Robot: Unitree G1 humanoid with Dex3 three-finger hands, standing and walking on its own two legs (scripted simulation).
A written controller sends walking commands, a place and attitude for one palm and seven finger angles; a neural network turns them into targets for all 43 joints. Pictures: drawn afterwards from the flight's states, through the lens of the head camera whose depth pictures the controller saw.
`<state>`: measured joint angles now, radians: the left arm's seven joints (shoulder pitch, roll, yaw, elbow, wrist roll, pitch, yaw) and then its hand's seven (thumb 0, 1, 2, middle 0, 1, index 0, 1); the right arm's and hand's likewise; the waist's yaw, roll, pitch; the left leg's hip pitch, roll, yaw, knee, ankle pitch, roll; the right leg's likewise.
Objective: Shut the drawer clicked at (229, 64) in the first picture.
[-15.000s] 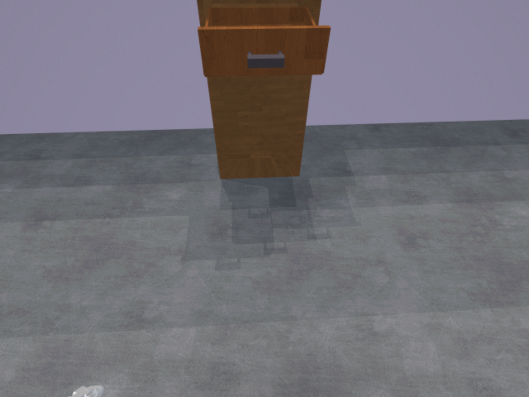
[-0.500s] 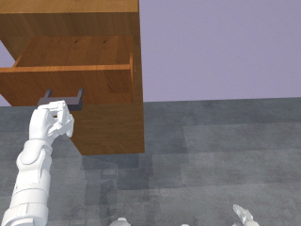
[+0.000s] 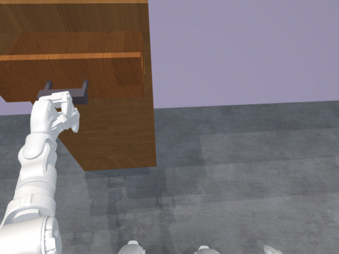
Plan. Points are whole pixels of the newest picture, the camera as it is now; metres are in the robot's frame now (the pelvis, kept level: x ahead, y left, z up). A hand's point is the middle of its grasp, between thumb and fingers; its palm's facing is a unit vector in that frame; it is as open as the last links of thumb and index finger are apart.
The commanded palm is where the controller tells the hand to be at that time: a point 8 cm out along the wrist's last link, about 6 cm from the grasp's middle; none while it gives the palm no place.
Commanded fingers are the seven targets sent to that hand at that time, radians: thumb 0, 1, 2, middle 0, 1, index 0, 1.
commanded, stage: push the drawer shut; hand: left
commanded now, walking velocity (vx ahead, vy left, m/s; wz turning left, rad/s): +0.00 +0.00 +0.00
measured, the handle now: (65, 90) +0.49 +0.27 +0.09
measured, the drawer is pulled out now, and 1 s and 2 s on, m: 0.11 0.00 0.00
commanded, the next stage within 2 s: pull the fist back off the drawer in 1.24 s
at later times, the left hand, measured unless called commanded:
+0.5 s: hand (78, 95) +0.48 +0.24 +0.09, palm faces +0.09 -1.00 -0.01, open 3.3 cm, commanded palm +0.46 +0.29 +0.09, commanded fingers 0.00 0.90 0.90 -1.40 -1.60 -1.40 -1.60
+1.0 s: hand (77, 83) +0.52 +0.25 +0.08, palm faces +0.08 -1.00 -0.02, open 3.0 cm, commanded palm +0.53 +0.29 +0.09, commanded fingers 0.00 0.90 0.90 -1.40 -1.60 -1.40 -1.60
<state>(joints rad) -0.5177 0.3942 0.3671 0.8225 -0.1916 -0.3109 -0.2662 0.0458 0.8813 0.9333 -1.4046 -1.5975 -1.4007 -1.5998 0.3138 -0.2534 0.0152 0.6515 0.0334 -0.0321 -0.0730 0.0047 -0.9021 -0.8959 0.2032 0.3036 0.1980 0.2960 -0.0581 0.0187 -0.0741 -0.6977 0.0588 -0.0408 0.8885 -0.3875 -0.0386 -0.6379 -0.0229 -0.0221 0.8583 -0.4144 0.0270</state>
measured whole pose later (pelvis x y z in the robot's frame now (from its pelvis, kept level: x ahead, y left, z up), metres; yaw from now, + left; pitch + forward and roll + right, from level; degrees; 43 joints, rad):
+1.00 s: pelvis +0.00 +0.01 -0.02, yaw -1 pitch +20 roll -4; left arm -0.98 0.67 0.46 1.25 -0.06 -0.31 -0.29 -0.01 0.73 0.92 -1.40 -1.60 -1.40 -1.60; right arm 0.41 -0.26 0.04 0.66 -0.01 0.05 -0.04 0.00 -0.90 -0.90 0.20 0.30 0.20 0.30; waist -0.18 0.02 -0.09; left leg -0.94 0.08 -0.06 0.99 -0.41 -0.02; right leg -0.85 0.00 -0.03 0.90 -0.41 0.04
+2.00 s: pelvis +0.00 +0.01 -0.01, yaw -2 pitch +20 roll -4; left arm -0.92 0.60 0.45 1.16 -0.08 -0.30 -0.23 0.02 0.87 0.93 -1.40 -1.60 -1.40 -1.60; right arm 0.41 -0.26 0.04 0.64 -0.01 0.03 -0.02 0.00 -0.90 -0.90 0.20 0.30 0.20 0.30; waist -0.17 0.02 -0.09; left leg -0.92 0.08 -0.04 0.98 -0.41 -0.02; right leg -0.84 0.00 -0.01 0.90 -0.40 0.04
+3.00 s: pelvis +0.03 +0.00 +0.04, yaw +0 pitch -2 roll +0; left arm 0.13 0.30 0.24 -0.05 -0.07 -0.05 0.10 0.02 0.89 0.90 -1.41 -1.60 -1.40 -1.60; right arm 0.19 -0.22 0.04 0.60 0.02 -0.06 -0.09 0.01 -0.90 -0.90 0.20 0.30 0.20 0.30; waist 0.04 0.05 -0.01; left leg -0.19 0.04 -0.01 0.49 -0.26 -0.03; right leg -0.15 -0.04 -0.01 0.48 -0.29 0.03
